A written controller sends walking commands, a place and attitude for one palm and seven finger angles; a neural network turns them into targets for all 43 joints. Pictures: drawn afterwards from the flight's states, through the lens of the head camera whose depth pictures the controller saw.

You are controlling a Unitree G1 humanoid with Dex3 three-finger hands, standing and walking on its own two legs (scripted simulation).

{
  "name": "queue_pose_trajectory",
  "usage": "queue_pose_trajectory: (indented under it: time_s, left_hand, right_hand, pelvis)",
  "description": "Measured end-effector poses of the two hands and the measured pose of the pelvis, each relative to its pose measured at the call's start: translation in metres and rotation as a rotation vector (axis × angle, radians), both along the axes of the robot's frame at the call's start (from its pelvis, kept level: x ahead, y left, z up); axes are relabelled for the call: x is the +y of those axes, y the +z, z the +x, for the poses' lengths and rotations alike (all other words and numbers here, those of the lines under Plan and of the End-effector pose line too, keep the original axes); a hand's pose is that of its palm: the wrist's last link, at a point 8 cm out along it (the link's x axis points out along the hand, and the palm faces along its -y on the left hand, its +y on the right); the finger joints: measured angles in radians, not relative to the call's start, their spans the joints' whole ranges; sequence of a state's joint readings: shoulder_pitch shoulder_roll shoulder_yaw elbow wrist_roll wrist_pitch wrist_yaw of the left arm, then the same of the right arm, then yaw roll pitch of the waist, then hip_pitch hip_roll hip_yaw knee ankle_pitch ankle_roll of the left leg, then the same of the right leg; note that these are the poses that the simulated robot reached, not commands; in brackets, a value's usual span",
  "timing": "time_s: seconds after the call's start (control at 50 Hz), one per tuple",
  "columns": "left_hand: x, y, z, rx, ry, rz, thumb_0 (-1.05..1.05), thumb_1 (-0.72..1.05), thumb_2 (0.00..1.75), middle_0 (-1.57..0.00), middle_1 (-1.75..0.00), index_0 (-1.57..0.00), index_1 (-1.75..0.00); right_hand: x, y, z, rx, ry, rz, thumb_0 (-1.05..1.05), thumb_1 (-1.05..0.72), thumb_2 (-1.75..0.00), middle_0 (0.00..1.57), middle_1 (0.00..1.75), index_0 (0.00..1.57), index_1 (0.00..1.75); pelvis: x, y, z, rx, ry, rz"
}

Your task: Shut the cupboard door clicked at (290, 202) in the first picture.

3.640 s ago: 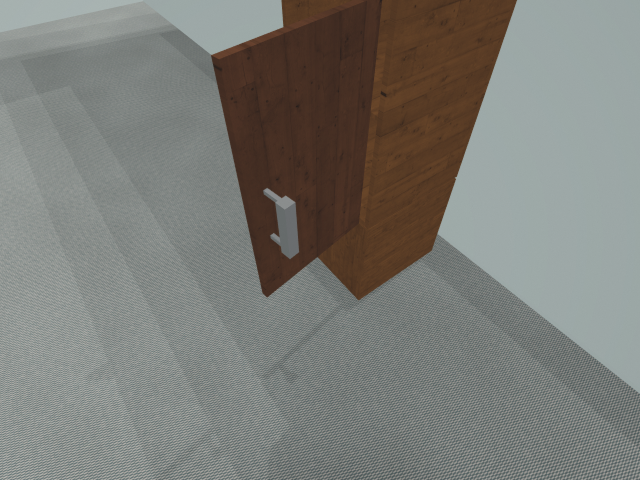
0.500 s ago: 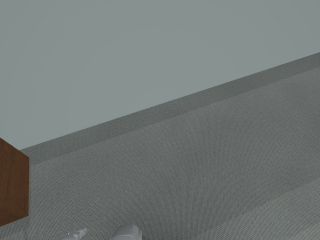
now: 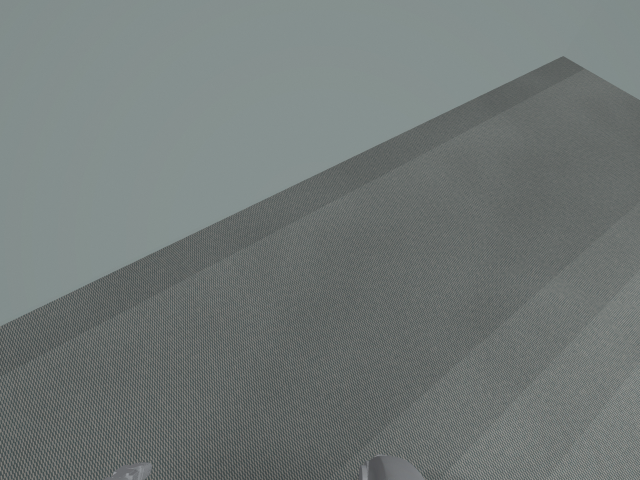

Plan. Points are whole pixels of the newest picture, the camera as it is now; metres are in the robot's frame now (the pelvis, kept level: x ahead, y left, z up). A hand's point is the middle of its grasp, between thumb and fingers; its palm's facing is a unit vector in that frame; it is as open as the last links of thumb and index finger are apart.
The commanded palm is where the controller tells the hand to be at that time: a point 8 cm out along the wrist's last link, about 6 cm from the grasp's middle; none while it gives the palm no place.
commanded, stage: walk around to get in front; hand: left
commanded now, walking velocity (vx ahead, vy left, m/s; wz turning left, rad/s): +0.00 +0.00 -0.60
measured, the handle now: out of the picture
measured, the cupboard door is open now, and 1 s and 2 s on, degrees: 99 99 99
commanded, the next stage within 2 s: walk to a spot facing it in 1.56 s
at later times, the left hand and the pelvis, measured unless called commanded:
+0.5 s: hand (242, 460) +0.15 +0.11 -0.17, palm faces -0.24 -0.95 -0.20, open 7.3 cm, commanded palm none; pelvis +0.04 -0.05 +0.00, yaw -16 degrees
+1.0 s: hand (339, 311) +0.40 -0.01 -0.17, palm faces -0.60 -0.79 -0.16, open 7.4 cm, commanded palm none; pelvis +0.19 -0.10 -0.01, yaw -35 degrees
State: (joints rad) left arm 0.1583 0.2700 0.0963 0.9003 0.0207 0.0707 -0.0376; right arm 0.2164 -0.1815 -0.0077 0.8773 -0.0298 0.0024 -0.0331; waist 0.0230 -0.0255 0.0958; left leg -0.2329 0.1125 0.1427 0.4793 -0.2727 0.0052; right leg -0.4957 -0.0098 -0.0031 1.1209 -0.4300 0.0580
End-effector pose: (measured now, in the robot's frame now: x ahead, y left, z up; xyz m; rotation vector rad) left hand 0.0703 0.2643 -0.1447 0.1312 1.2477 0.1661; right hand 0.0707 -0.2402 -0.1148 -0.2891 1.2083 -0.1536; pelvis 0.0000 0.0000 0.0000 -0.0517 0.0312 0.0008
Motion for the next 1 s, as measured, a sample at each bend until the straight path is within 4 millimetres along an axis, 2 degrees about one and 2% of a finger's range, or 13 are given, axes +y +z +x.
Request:
queue_pose_trajectory:
  time_s: [0.1,0.2,0.24,0.28,0.36,0.46,0.58,0.66,0.74,0.84,0.92,1.0]
  left_hand:
    - [-0.019,0.004,0.036,-0.007,-0.107,0.019,0.01,0.91,0.9,-0.19,-0.3,-0.2,-0.3]
    - [-0.054,0.005,0.08,-0.079,-0.22,0.061,0.01,0.91,0.9,-0.19,-0.3,-0.2,-0.3]
    - [-0.068,0.008,0.089,-0.104,-0.245,0.075,0.01,0.91,0.9,-0.19,-0.3,-0.2,-0.3]
    - [-0.078,0.014,0.091,-0.109,-0.258,0.08,0.01,0.91,0.9,-0.19,-0.3,-0.2,-0.3]
    - [-0.094,0.018,0.091,-0.082,-0.282,0.069,0.0,0.91,0.9,-0.2,-0.3,-0.2,-0.3]
    - [-0.103,0.013,0.089,-0.046,-0.305,0.028,0.01,0.91,0.9,-0.2,-0.3,-0.2,-0.3]
    - [-0.091,-0.001,0.092,0.028,-0.306,-0.006,0.01,0.91,0.9,-0.2,-0.3,-0.21,-0.3]
    - [-0.076,-0.018,0.111,0.098,-0.327,-0.009,0.01,0.91,0.9,-0.2,-0.3,-0.2,-0.3]
    - [-0.082,-0.013,0.159,0.112,-0.416,-0.009,0.01,0.91,0.9,-0.2,-0.3,-0.2,-0.3]
    - [-0.115,-0.003,0.236,0.039,-0.508,-0.014,0.01,0.91,0.9,-0.19,-0.3,-0.2,-0.3]
    - [-0.163,-0.001,0.296,-0.013,-0.599,-0.026,0.01,0.92,0.9,-0.19,-0.3,-0.2,-0.3]
    - [-0.232,-0.002,0.353,-0.061,-0.716,-0.047,0.01,0.92,0.9,-0.19,-0.3,-0.19,-0.3]
  right_hand:
    - [-0.02,-0.012,-0.039,0.049,-0.115,0.022,0.0,-0.91,-0.9,0.2,0.3,0.2,0.3]
    - [-0.051,-0.041,-0.078,0.104,-0.228,0.056,0.0,-0.91,-0.9,0.2,0.3,0.2,0.3]
    - [-0.063,-0.048,-0.086,0.133,-0.264,0.056,0.01,-0.91,-0.9,0.2,0.3,0.2,0.3]
    - [-0.071,-0.047,-0.088,0.142,-0.291,0.053,0.01,-0.91,-0.9,0.2,0.3,0.2,0.3]
    - [-0.08,-0.036,-0.076,0.094,-0.318,0.057,0.01,-0.91,-0.9,0.2,0.3,0.2,0.3]
    - [-0.083,-0.021,-0.049,0.012,-0.327,0.054,0.01,-0.91,-0.9,0.2,0.3,0.2,0.3]
    - [-0.078,-0.008,0.001,-0.084,-0.327,0.028,0.01,-0.91,-0.9,0.2,0.3,0.2,0.3]
    - [-0.071,-0.005,0.027,-0.158,-0.342,-0.015,0.01,-0.91,-0.9,0.2,0.3,0.2,0.3]
    - [-0.057,0.003,0.016,-0.125,-0.413,-0.014,0.0,-0.91,-0.9,0.2,0.3,0.2,0.3]
    - [-0.034,-0.001,-0.021,0.029,-0.536,0.029,0.0,-0.91,-0.9,0.2,0.3,0.2,0.3]
    - [-0.013,-0.008,-0.053,0.164,-0.65,0.089,0.0,-0.91,-0.9,0.2,0.3,0.2,0.3]
    - [0.004,-0.017,-0.077,0.286,-0.763,0.162,0.0,-0.91,-0.9,0.2,0.3,0.2,0.3]
  pelvis:
    - [-0.011,-0.004,0.004,-0.007,-0.07,0.009]
    - [-0.036,-0.021,0.009,-0.014,-0.134,0.045]
    - [-0.041,-0.023,0.008,-0.024,-0.152,0.042]
    - [-0.045,-0.019,0.009,-0.029,-0.17,0.046]
    - [-0.052,-0.01,0.013,-0.027,-0.216,0.058]
    - [-0.055,-0.005,0.027,-0.02,-0.262,0.057]
    - [-0.047,-0.006,0.058,-0.011,-0.327,0.047]
    - [-0.039,-0.016,0.086,-0.006,-0.382,0.037]
    - [-0.042,-0.007,0.112,-0.012,-0.444,0.02]
    - [-0.056,0.0,0.143,-0.009,-0.51,0.008]
    - [-0.074,-0.002,0.166,-0.01,-0.567,0.013]
    - [-0.101,-0.011,0.19,-0.013,-0.618,0.027]
